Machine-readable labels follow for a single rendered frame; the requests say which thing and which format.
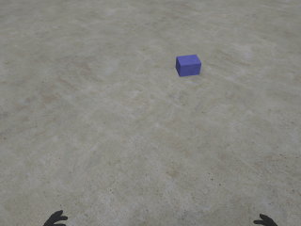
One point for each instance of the robot left hand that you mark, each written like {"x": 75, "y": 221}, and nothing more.
{"x": 55, "y": 217}

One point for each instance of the robot right hand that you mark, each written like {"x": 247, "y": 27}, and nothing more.
{"x": 266, "y": 221}

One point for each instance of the carton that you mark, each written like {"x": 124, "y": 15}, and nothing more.
{"x": 188, "y": 65}

